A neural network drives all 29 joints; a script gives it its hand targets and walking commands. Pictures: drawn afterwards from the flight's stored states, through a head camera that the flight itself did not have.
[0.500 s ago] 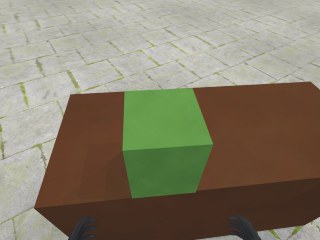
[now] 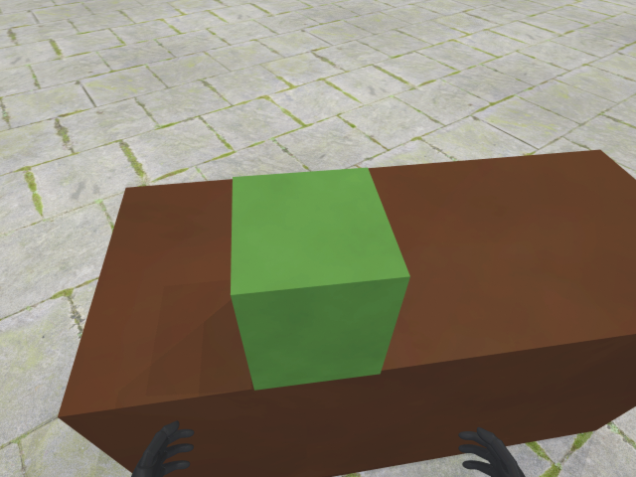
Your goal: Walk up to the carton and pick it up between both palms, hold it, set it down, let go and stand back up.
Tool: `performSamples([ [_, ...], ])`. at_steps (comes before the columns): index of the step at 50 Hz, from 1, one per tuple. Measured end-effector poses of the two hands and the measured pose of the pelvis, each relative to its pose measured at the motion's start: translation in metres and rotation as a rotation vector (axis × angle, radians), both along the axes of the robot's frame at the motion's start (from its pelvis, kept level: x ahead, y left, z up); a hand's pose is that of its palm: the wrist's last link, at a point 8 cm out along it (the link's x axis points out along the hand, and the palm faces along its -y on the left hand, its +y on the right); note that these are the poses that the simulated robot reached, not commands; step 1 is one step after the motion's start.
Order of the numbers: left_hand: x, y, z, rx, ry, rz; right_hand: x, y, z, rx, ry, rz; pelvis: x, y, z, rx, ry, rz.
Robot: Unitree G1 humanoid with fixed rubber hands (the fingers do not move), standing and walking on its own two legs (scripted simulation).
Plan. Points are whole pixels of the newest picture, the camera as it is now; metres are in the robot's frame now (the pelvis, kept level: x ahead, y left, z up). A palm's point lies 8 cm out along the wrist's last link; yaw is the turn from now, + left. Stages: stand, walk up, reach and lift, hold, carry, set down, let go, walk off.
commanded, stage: let go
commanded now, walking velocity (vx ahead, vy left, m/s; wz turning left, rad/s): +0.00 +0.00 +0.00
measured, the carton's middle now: (310, 280) +0.42 +0.02 +0.01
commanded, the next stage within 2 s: stand in 0.14 s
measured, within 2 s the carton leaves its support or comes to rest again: neither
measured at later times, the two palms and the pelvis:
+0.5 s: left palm out of the picture +0.05 +0.27 -0.12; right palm out of the picture +0.05 -0.25 -0.11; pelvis -0.01 +0.01 -0.01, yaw +1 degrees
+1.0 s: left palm out of the picture -0.05 +0.27 -0.14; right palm out of the picture -0.04 -0.24 -0.13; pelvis -0.05 +0.02 -0.01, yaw +2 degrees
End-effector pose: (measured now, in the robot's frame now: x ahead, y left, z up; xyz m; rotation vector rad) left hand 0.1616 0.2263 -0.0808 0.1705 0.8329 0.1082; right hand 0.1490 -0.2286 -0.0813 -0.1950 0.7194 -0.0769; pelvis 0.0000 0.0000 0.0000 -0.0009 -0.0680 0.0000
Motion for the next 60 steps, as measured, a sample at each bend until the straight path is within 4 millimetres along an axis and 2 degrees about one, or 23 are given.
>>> performSamples([
  [8,-0.006,-0.003,-0.002,-0.019,-0.018,0.012,-0.002,-0.004,0.002,-0.021,-0.004,0.001,-0.002,0.0,-0.002,-0.001,0.016,0.005],
  [11,-0.019,0.004,-0.008,0.007,-0.021,0.006,-0.009,-0.011,-0.005,-0.045,0.062,-0.027,-0.001,0.001,-0.005,-0.005,0.031,0.011],
  [17,-0.059,0.025,-0.023,0.037,0.062,0.038,-0.043,-0.022,-0.017,-0.074,0.174,-0.066,-0.003,0.003,-0.006,-0.011,0.029,0.019],
  [22,-0.094,0.036,-0.032,0.052,0.144,0.054,-0.076,-0.024,-0.025,-0.084,0.256,-0.074,-0.009,0.006,-0.006,-0.012,0.024,0.022],
  [31,-0.139,0.041,-0.042,0.05,0.236,0.056,-0.127,-0.017,-0.034,-0.079,0.356,-0.074,-0.026,0.012,-0.006,-0.01,0.017,0.025],
  [40,-0.175,0.043,-0.05,0.038,0.3,0.07,-0.163,-0.011,-0.041,-0.071,0.416,-0.089,-0.041,0.017,-0.008,-0.007,0.015,0.026],
  [52,-0.217,0.047,-0.057,0.04,0.395,0.111,-0.186,-0.011,-0.045,-0.075,0.47,-0.111,-0.048,0.019,-0.009,-0.006,0.02,0.031],
  [60,-0.225,0.043,-0.058,0.037,0.423,0.127,-0.187,-0.01,-0.048,-0.068,0.485,-0.115,-0.045,0.017,-0.008,-0.007,0.015,0.036],
])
